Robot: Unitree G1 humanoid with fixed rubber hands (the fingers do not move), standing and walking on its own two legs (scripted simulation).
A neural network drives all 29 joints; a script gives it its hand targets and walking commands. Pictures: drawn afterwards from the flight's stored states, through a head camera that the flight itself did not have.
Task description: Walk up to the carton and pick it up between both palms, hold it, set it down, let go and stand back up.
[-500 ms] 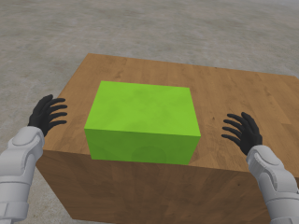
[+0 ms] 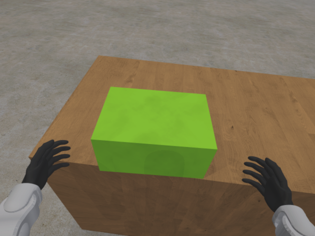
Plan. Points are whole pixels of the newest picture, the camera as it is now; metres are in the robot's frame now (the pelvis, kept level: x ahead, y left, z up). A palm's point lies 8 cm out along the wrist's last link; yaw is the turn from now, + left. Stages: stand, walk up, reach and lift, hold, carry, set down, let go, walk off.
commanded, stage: set down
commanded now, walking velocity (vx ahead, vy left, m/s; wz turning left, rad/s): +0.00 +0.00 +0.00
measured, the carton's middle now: (155, 130) +0.42 +0.03 +0.04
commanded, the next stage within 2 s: let go in 1.18 s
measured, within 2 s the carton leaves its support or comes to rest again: neither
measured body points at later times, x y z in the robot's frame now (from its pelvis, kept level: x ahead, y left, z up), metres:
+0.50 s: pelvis +0.02 -0.01 +0.00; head +0.02 +0.00 +0.45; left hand +0.20 +0.27 +0.01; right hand +0.21 -0.24 +0.01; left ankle +0.01 +0.11 -0.75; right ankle -0.03 -0.11 -0.75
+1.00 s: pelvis +0.01 -0.01 +0.00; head +0.00 -0.01 +0.45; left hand +0.16 +0.24 -0.06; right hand +0.18 -0.23 -0.06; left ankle +0.01 +0.11 -0.75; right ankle -0.03 -0.11 -0.75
